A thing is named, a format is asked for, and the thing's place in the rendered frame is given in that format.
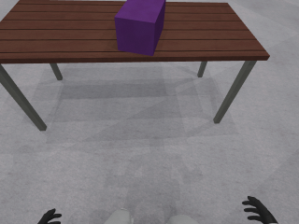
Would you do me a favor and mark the left robot thigh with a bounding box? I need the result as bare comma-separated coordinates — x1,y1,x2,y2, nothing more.
104,210,134,224

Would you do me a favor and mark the robot right hand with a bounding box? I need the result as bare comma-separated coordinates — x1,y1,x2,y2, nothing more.
242,196,278,224

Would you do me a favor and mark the robot thigh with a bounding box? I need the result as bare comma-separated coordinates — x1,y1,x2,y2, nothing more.
104,210,134,224
166,215,198,224

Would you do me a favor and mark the robot left hand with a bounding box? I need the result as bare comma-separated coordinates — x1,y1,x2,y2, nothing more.
37,208,62,224

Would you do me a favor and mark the right robot thigh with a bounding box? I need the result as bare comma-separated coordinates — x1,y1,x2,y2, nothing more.
166,215,198,224

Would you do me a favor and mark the table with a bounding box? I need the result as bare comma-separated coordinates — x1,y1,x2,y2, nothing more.
0,0,270,132

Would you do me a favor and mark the carton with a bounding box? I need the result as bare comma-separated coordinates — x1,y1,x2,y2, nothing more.
114,0,166,56

